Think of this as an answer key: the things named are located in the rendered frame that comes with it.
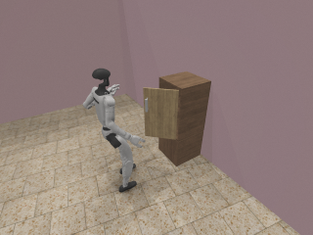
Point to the right robot foot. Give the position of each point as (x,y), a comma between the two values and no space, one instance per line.
(129,186)

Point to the left robot upper arm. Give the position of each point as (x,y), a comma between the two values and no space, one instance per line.
(87,104)

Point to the handle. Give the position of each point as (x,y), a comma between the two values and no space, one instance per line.
(146,105)

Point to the right robot hand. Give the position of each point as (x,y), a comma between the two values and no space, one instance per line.
(135,140)

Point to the robot right shin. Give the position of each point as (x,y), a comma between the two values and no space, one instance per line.
(126,172)

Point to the right robot forearm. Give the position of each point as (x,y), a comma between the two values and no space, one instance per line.
(119,131)

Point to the left robot hand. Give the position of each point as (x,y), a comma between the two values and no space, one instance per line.
(113,89)

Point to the cupboard door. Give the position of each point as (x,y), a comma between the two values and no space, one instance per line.
(161,117)

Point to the right robot upper arm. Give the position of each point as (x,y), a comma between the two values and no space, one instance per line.
(109,104)

